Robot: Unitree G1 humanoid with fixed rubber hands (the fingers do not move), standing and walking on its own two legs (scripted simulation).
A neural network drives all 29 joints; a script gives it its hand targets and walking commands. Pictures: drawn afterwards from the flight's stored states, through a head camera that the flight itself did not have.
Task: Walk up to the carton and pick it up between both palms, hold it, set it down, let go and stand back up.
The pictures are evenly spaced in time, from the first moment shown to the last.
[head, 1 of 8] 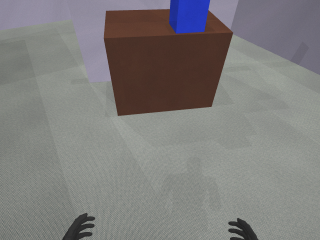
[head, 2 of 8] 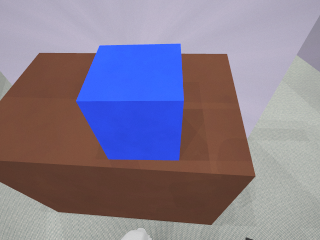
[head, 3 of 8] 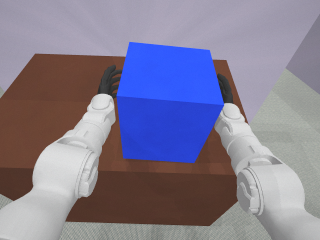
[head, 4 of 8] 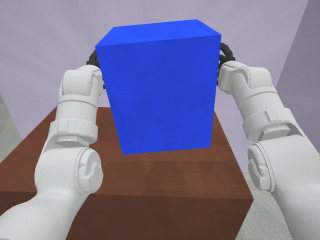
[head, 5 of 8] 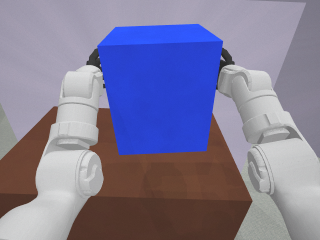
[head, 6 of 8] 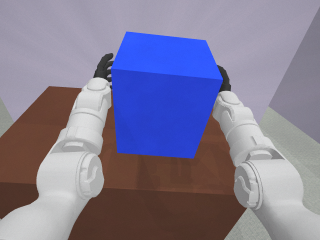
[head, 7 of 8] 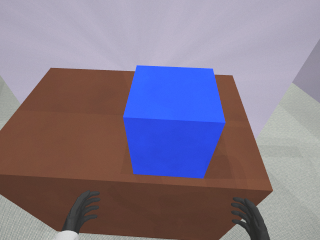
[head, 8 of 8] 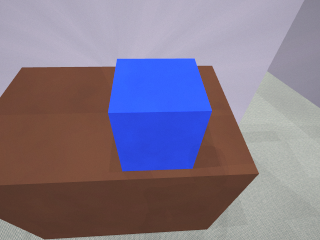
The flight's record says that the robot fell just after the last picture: no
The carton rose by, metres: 0.27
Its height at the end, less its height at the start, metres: +0.00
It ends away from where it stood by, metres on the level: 0.01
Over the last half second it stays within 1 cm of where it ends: yes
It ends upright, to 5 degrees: yes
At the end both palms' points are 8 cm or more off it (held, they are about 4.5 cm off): yes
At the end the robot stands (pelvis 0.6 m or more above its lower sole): yes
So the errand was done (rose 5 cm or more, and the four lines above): yes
